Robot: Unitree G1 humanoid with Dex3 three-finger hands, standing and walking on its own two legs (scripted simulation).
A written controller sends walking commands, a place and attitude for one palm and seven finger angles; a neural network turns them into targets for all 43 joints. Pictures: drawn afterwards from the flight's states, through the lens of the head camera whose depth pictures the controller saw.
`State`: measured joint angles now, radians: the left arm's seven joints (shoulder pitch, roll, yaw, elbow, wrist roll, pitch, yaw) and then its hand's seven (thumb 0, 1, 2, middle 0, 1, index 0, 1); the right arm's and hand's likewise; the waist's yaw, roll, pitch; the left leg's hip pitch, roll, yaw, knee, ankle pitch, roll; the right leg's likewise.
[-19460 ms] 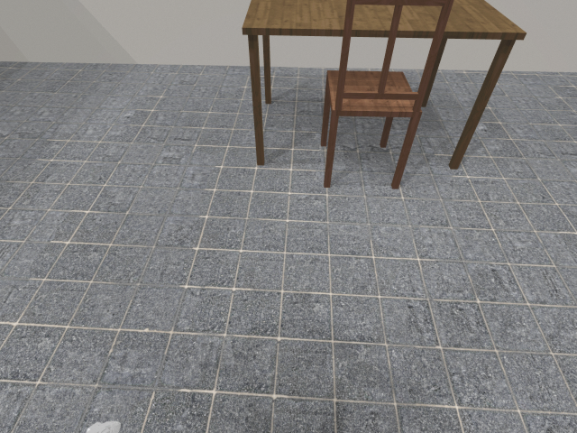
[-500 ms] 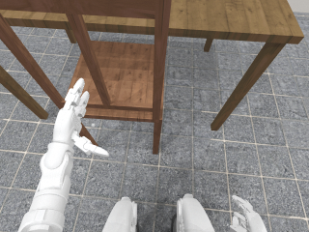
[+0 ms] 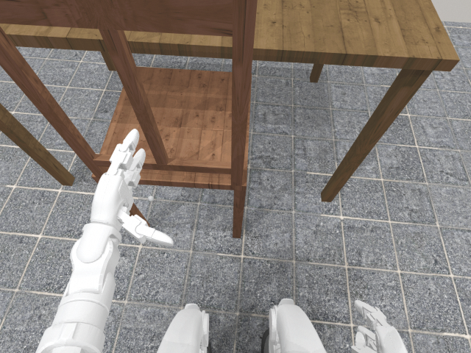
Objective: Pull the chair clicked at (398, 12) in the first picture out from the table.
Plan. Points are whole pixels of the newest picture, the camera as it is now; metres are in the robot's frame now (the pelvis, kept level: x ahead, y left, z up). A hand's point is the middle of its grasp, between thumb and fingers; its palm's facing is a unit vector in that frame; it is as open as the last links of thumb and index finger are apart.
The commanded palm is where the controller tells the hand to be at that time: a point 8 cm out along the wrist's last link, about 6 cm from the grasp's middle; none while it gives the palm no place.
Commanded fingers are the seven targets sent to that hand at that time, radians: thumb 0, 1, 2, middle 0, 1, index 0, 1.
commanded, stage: aim the fingers beside a spindle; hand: left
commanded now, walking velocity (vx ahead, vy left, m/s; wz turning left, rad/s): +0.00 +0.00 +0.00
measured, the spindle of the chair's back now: (143, 112) +0.52 +0.17 +0.05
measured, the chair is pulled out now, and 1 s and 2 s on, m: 0.00 0.00 0.00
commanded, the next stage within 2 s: push the fingers through the gap in 0.40 s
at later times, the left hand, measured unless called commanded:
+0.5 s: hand (146, 193) +0.37 +0.15 +0.03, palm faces -0.08 -0.99 -0.07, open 16.9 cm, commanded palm +0.35 +0.22 +0.02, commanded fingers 0.00 -0.50 0.30 -0.06 -0.08 -0.06 -0.08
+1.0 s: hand (147, 174) +0.41 +0.16 +0.02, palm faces -0.07 -0.99 -0.07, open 16.8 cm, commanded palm +0.40 +0.21 +0.02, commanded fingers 0.00 -0.50 0.30 -0.06 -0.08 -0.06 -0.08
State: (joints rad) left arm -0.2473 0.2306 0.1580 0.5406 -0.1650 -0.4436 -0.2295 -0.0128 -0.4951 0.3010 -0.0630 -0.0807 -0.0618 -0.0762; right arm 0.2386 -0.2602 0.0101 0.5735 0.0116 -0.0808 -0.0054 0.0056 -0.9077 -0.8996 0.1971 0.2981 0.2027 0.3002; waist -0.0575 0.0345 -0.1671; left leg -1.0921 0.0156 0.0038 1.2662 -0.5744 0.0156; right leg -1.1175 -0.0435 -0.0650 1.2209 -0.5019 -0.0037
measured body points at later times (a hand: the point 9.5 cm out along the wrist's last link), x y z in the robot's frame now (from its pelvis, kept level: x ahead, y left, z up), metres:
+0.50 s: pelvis +0.00 +0.00 +0.00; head +0.11 +0.00 +0.43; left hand +0.37 +0.21 +0.03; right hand +0.14 -0.26 -0.11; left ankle +0.01 +0.11 -0.63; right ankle +0.04 -0.12 -0.63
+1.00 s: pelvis -0.01 +0.00 -0.01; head +0.12 +0.01 +0.42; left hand +0.41 +0.21 +0.02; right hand +0.10 -0.26 -0.12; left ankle +0.01 +0.11 -0.63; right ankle +0.04 -0.12 -0.63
